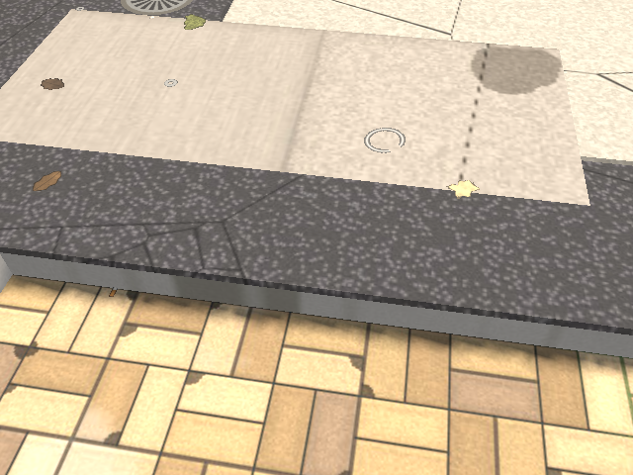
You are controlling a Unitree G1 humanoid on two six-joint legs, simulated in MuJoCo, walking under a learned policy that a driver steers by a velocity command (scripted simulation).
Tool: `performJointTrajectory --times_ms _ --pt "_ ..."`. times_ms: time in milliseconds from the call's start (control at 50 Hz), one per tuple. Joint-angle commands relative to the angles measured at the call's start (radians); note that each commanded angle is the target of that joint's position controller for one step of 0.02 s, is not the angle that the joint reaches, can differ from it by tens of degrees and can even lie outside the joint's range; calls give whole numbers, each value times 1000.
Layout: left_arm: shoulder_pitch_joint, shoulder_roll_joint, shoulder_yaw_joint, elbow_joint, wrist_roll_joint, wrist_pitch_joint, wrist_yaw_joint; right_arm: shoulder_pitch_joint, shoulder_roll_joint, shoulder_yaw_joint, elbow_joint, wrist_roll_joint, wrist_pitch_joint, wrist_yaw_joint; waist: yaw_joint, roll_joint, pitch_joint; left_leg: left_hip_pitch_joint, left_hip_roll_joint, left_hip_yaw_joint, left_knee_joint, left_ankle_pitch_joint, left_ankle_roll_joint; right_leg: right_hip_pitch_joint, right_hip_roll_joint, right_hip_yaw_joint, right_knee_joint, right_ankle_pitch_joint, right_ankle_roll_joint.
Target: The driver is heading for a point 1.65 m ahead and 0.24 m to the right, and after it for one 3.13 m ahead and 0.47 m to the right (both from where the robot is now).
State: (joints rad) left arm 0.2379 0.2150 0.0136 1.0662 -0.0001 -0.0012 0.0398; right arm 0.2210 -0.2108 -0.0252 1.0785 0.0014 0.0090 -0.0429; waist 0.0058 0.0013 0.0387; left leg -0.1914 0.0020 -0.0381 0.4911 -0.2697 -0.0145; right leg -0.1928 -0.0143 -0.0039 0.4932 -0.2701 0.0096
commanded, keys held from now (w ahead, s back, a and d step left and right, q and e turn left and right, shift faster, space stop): w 0.60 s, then no key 0.40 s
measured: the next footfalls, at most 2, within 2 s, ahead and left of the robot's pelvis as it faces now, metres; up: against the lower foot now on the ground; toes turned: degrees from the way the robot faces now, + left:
right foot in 0.62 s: +0.39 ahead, -0.09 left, +0.00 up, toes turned -4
left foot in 1.06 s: +0.43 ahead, +0.09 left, +0.00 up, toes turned +2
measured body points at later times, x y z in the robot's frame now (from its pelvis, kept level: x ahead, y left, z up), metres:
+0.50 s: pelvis +0.14 +0.01 +0.00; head +0.17 +0.02 +0.45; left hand +0.33 +0.25 -0.12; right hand +0.03 -0.21 -0.14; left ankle +0.01 +0.12 -0.74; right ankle +0.28 -0.12 -0.69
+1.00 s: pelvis +0.34 -0.03 +0.00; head +0.36 -0.03 +0.45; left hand +0.31 +0.20 -0.15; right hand +0.40 -0.26 -0.15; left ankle +0.40 +0.10 -0.71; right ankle +0.35 -0.09 -0.74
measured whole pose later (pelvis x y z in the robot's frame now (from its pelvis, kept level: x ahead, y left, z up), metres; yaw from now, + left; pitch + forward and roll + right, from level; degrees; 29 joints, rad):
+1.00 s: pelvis +0.34 -0.03 +0.00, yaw +0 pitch -1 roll -1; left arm 0.35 0.16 -0.01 1.06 0.03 -0.06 0.01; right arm 0.18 -0.18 -0.01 1.04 -0.03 0.00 -0.02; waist 0.02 0.02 0.06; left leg -0.41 0.04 0.02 0.70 -0.26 0.03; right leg -0.17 0.07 -0.12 0.37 -0.19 -0.10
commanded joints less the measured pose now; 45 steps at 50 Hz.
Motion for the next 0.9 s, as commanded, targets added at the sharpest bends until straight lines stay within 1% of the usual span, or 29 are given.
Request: performJointTrajectory --times_ms 20,60,120,140,160,200,220,240,260,280,300,340,380,440,460,500,540,580,600,620,640,660,680,700,740,780,800,840,900 --pt "52 123 25 -16 -11 -1 9 47 -111 -21 -11 10 -4 -6 -2 -13 32 -80 -29 28 -53 -301 49 -65 6 11 -89 -332 -50" --pt "60 133 30 -28 -16 -14 9 32 -103 -19 -28 12 -22 -4 4 -32 109 -174 -13 7 -33 -411 75 -121 -41 88 -119 -490 -93" --pt "148 169 46 -13 -27 -47 -4 10 -57 -12 -48 17 -68 16 29 -121 99 -255 -21 46 114 -255 70 -38 -177 298 -209 -533 -178" --pt "158 190 54 -12 -29 -52 -8 10 -39 -8 -53 22 -79 24 22 -170 88 -247 -27 75 182 -187 71 -33 -243 394 -265 -555 -214" --pt "141 192 56 -22 -31 -54 -11 12 -40 -8 -55 24 -88 31 10 -175 98 -205 -13 68 200 -165 85 -82 -273 437 -293 -543 -230" --pt "26 186 53 -69 -35 -55 -17 112 -31 -8 -21 30 -97 35 -70 -158 117 1 -16 72 26 -165 121 -232 -214 332 -249 -467 -185" --pt "-42 162 46 -100 -37 -56 -20 209 -58 -18 17 27 -98 33 -110 -97 115 148 12 8 -69 -115 127 -329 -140 227 -134 -346 -138" --pt "-100 91 29 -137 -36 -70 -22 342 -152 -45 58 26 -103 32 -148 135 90 266 151 -260 -195 -232 185 -460 -2 15 176 -183 -60" --pt "-111 80 26 -175 -30 -95 -21 432 -254 -69 67 24 -113 46 -167 322 58 377 350 -605 -308 -164 292 -613 52 -27 452 -236 -35" --pt "-106 117 36 -172 -39 -110 -26 385 -178 -45 52 4 -126 48 -124 179 68 391 377 -626 -290 -82 305 -703 8 60 637 -262 -51" --pt "-67 109 35 -157 -48 -119 -39 339 -134 -34 31 2 -134 50 -90 119 71 401 346 -527 -275 -3 279 -740 -23 81 710 -190 -73" --pt "-91 114 41 -161 -38 -129 -50 284 -111 -20 10 8 -128 57 -63 61 76 401 302 -356 -288 181 229 -786 -80 54 700 -60 -87" --pt "-122 94 42 -177 -30 -125 -64 297 -63 -2 8 2 -108 50 -58 88 63 350 239 -216 -315 313 192 -717 -100 13 614 13 -70" --pt "-240 41 19 -231 -22 -111 -76 257 -101 -1 -23 -4 -93 25 -61 78 95 167 175 -87 -371 322 185 -559 -68 -45 352 155 -26" --pt "-291 14 5 -262 61 -66 -95 262 -98 2 2 -42 -103 31 -50 113 115 54 132 -40 -395 407 176 -432 -14 -136 287 161 -22" --pt "-286 36 8 -275 41 -32 -91 287 -120 -5 16 -30 -114 37 -45 156 100 33 150 -22 -401 463 170 -293 4 -143 199 187 -47" --pt "-249 84 21 -273 30 -27 -77 270 -132 -6 19 -18 -118 36 -9 150 88 105 192 -18 -352 563 158 -237 6 -113 139 200 -85" --pt "-104 131 43 -229 30 -43 -60 243 -166 -17 16 -20 -113 30 64 117 -3 202 204 8 -145 810 133 -95 41 -99 81 152 -121" --pt "48 147 57 -173 33 -52 -50 239 -171 -20 14 -20 -105 28 126 79 -88 184 175 35 46 820 119 77 67 -117 28 144 -136" --pt "186 187 72 -134 52 -65 -39 267 -141 -12 10 -21 -100 27 163 34 -168 37 130 54 298 577 107 284 -46 -8 21 89 -153" --pt "248 299 93 -127 74 -70 -37 415 19 18 -8 10 -94 36 83 -235 -308 -274 -29 101 696 -125 64 535 -380 472 -51 86 -266" --pt "212 282 96 -129 20 -58 -48 396 -69 -7 10 -8 -93 36 87 -182 -335 -325 -68 -22 837 -253 75 435 -405 701 -220 139 -317" --pt "66 227 80 -150 6 -59 -50 319 -83 -15 -14 -14 -87 36 18 -118 -172 -354 -1 -22 860 -164 82 279 -376 524 -220 168 -299" --pt "-4 138 59 -160 3 -68 -54 249 -72 -11 -24 -24 -90 38 9 -39 -80 -331 32 -8 810 -99 81 137 -327 384 -232 298 -284" --pt "-19 69 36 -134 4 -83 -47 234 -54 -11 -25 -40 -71 40 -38 -56 -35 -230 72 -5 708 -76 74 -6 -244 193 -252 543 -239" --pt "28 48 23 -101 14 -97 -46 254 -29 -9 -13 -41 -48 41 -59 -57 -61 -155 54 12 657 -74 68 -42 -224 107 -236 767 -234" --pt "41 57 22 -91 17 -102 -46 251 -20 -8 -12 -38 -40 39 -69 -55 -66 -148 48 19 622 -65 64 -50 -217 76 -234 817 -237" --pt "47 77 19 -82 23 -102 -44 211 -18 -5 -20 -38 -26 35 -76 -62 -66 -151 44 34 515 -38 56 -62 -203 34 -235 808 -236" --pt "75 75 7 -64 24 -86 -36 107 -18 4 -41 -33 -13 29 -50 -92 -55 -130 39 58 332 13 49 -68 -183 17 -245 652 -218"
Keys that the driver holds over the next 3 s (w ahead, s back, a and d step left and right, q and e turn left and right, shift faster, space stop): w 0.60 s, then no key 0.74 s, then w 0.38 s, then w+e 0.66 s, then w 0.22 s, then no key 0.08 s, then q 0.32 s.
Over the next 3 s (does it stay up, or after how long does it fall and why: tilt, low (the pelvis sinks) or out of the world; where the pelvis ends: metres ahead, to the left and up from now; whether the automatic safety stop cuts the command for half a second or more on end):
stays up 1.17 -0.14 0.09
